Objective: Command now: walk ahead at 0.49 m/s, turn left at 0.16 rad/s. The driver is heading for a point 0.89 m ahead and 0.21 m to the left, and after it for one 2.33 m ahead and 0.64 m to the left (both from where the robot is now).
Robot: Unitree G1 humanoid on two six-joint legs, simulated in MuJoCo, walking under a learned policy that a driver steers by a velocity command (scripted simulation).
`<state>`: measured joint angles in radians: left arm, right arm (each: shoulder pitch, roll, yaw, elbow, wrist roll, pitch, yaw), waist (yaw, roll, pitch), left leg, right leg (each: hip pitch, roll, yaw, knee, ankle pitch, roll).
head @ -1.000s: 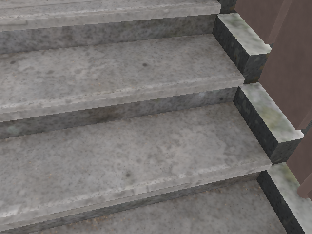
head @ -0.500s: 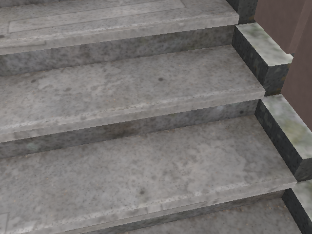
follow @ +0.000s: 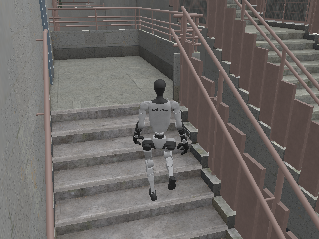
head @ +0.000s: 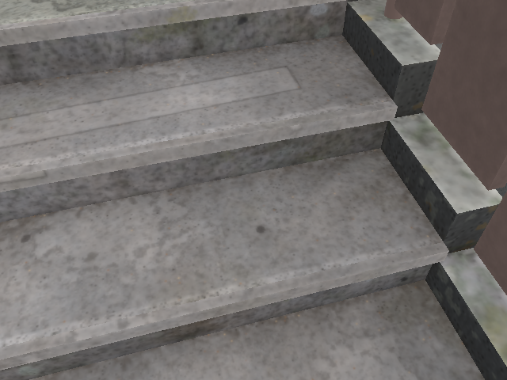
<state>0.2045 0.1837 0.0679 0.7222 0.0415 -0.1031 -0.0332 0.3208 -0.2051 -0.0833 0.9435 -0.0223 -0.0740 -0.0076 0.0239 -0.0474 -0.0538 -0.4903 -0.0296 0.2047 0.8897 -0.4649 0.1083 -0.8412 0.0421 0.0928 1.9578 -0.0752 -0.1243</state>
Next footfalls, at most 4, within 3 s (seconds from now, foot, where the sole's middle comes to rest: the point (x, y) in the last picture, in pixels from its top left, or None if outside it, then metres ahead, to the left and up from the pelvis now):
0.30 right None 0.41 -0.09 -0.57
0.86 left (165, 254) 0.67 0.24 -0.41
1.40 right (162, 114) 0.96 0.27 -0.25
1.88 left None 1.29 0.50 -0.09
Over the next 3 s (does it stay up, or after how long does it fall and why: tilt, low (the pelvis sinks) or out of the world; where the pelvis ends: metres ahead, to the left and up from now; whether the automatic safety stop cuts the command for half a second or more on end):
stays up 1.78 0.47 0.67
